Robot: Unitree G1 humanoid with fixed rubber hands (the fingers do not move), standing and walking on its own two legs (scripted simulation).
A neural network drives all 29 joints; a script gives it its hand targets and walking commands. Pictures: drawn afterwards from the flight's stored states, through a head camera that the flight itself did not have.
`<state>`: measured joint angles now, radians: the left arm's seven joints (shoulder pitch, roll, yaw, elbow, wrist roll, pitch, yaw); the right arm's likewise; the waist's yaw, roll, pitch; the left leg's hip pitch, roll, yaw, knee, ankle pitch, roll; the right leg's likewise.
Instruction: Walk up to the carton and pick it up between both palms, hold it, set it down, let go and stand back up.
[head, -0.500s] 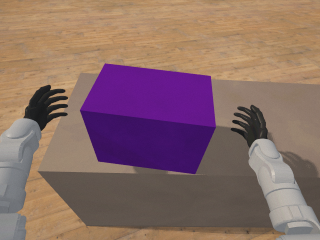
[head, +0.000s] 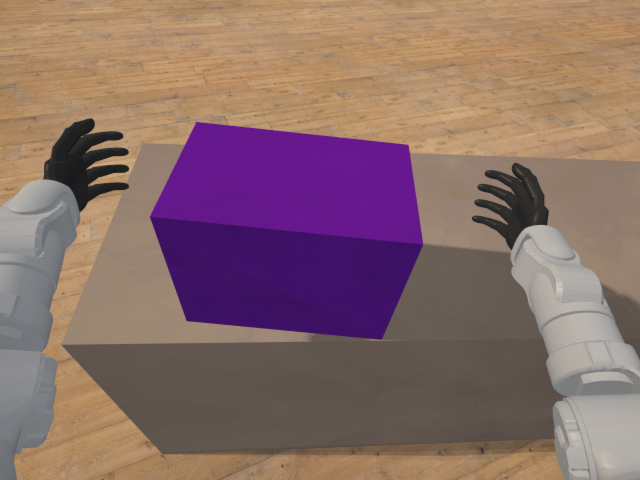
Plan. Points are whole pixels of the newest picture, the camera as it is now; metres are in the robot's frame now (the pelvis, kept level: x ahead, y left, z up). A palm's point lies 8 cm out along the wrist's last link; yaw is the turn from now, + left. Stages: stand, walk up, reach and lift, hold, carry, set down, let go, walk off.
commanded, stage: reach and lift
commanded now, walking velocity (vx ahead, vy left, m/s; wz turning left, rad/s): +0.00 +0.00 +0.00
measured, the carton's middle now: (293, 236) +0.47 +0.00 +0.02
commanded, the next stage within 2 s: none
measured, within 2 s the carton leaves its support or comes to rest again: neither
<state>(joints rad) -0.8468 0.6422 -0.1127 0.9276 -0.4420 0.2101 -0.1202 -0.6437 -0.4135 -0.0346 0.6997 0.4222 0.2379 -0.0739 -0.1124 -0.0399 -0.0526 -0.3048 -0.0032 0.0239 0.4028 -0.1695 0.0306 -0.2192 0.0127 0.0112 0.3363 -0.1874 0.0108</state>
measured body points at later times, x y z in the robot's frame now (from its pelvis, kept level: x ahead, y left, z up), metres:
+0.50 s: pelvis +0.00 +0.00 +0.00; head +0.05 +0.03 +0.44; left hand +0.49 +0.26 +0.16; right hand +0.43 -0.29 +0.16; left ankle +0.02 +0.10 -0.75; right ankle -0.01 -0.13 -0.75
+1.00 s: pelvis +0.00 -0.01 -0.02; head +0.07 +0.02 +0.42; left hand +0.48 +0.25 +0.07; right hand +0.42 -0.27 +0.06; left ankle +0.02 +0.10 -0.75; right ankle -0.01 -0.13 -0.75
